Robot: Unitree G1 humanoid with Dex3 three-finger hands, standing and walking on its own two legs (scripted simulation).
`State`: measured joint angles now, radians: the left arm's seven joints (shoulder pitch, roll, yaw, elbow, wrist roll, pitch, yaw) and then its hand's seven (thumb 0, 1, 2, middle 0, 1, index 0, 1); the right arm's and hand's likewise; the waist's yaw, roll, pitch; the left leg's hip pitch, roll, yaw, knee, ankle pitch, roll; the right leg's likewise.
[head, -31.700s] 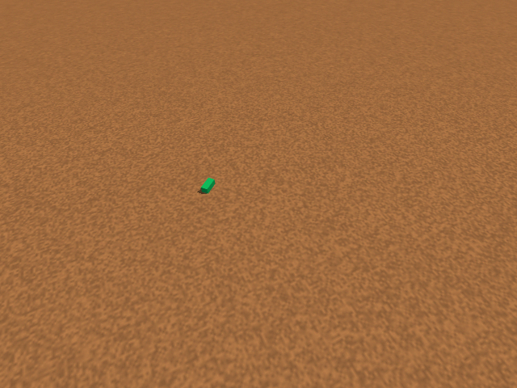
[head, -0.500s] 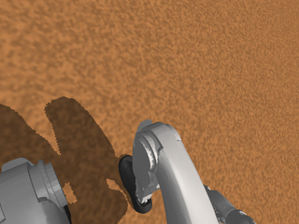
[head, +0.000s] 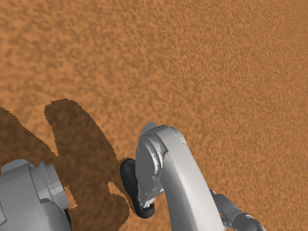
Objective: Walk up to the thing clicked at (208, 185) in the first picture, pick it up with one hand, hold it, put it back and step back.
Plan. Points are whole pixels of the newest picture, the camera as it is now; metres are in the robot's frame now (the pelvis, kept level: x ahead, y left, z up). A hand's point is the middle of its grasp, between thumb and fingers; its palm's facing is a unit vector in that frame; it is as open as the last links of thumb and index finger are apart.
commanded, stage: rest palm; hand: left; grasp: from above
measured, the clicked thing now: out of the picture +0.43 +0.43 -0.28
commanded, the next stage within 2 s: close in 0.56 s
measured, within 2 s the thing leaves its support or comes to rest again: neither
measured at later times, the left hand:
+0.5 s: hand out of the picture +0.42 +0.41 -0.23, palm faces -0.43 -0.16 -0.89, open 14.1 cm
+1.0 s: hand out of the picture +0.42 +0.42 -0.23, palm faces -0.44 -0.15 -0.89, open 13.1 cm
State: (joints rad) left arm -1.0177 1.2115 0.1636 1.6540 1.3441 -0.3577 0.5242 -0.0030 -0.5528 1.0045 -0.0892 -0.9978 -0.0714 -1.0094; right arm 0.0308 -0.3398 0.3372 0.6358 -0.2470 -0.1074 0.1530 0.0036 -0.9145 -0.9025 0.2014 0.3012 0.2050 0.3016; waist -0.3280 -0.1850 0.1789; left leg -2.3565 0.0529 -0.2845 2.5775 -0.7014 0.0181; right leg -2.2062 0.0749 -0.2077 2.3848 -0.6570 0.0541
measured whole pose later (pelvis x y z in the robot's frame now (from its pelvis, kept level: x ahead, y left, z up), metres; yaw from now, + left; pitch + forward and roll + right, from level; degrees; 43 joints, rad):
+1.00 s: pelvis +0.00 +0.00 +0.00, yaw +0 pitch +25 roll -16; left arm -1.01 1.23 0.16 1.64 1.32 -0.35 0.49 0.00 -0.33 0.83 -0.17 -1.01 -0.20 -0.97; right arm 0.03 -0.34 0.36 0.62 -0.25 -0.13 0.16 0.00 -0.90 -0.90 0.20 0.30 0.21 0.30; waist -0.33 -0.19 0.20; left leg -2.35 0.05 -0.29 2.58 -0.70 0.02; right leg -2.20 0.07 -0.21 2.38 -0.66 0.06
